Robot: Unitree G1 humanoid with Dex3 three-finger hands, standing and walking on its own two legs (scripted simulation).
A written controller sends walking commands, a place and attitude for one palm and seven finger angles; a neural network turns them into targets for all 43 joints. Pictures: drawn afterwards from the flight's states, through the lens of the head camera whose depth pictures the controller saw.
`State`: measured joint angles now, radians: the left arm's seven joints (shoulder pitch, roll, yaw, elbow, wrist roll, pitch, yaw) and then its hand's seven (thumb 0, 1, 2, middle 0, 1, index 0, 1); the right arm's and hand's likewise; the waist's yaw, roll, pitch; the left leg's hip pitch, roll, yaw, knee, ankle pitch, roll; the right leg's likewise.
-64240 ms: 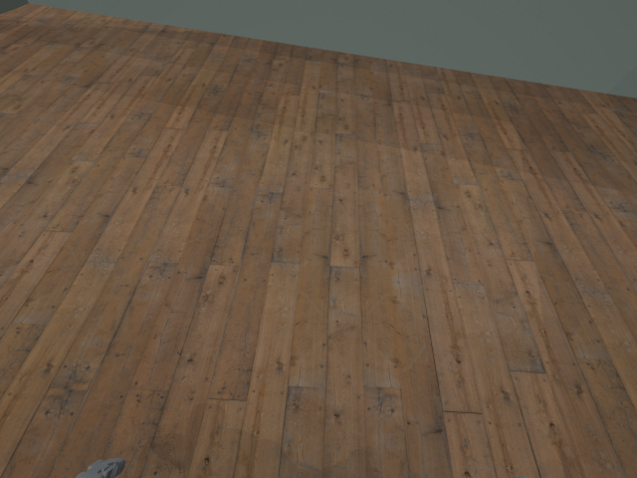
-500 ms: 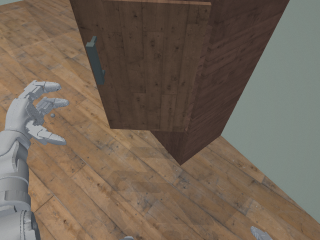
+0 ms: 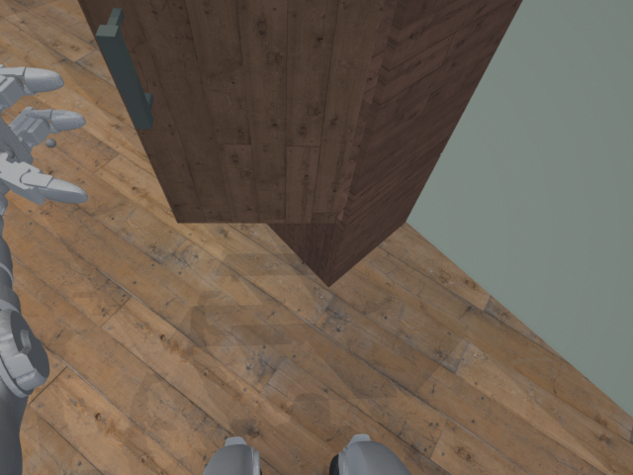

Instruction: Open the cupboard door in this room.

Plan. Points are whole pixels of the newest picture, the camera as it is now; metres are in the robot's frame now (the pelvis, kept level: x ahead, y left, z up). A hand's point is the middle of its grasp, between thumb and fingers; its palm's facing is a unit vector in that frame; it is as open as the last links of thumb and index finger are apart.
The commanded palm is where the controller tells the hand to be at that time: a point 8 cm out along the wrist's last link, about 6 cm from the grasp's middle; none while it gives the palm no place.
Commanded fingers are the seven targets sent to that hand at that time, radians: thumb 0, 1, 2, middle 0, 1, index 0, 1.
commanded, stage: move the hooked fingers beside the handle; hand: left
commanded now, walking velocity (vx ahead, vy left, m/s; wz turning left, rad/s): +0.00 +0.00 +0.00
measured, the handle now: (131, 72) +0.61 +0.23 +0.10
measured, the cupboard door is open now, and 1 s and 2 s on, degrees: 50 50 50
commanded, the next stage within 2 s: slide the fingers in behind the handle in 1.30 s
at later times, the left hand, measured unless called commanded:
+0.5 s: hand (60, 95) +0.55 +0.29 +0.12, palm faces -0.02 -1.00 +0.00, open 14.0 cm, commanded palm +0.55 +0.33 +0.11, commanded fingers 0.00 -0.50 0.30 -0.30 -1.20 -0.30 -1.20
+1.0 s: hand (68, 90) +0.57 +0.29 +0.11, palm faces +0.00 -1.00 +0.00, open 14.0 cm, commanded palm +0.56 +0.32 +0.10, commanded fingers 0.00 -0.50 0.30 -0.30 -1.20 -0.30 -1.20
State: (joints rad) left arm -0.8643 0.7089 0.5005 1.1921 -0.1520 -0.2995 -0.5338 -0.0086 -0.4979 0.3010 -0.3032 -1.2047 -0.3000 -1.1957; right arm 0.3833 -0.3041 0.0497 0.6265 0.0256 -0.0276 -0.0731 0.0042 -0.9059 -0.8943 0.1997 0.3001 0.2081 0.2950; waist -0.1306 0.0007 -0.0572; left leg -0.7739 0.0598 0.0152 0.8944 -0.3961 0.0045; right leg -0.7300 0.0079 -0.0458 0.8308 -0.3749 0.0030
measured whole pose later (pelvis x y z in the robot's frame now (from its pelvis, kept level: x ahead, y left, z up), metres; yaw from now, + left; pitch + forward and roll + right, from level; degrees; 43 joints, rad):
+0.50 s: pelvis +0.01 +0.02 -0.01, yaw -1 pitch +23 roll -5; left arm -1.13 0.91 0.52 1.37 -0.04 -0.22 -0.52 -0.01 -0.50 0.30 -0.30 -1.20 -0.30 -1.20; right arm 0.45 -0.30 0.08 0.61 0.00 0.06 -0.06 0.00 -0.91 -0.89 0.20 0.30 0.21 0.30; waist -0.23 0.02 -0.06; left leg -0.93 0.07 0.01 0.96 -0.43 0.02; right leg -0.85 0.02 -0.05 0.84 -0.38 0.02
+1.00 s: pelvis +0.03 +0.02 -0.01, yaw -2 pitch +24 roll -5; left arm -1.10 0.87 0.52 1.31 -0.04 -0.22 -0.49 -0.01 -0.50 0.30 -0.30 -1.20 -0.30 -1.20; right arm 0.46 -0.27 0.08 0.59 -0.01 0.11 -0.03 0.00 -0.91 -0.89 0.20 0.30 0.21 0.30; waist -0.23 0.02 -0.08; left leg -0.93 0.08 0.00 0.96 -0.46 0.02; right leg -0.84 0.03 -0.06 0.82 -0.39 0.02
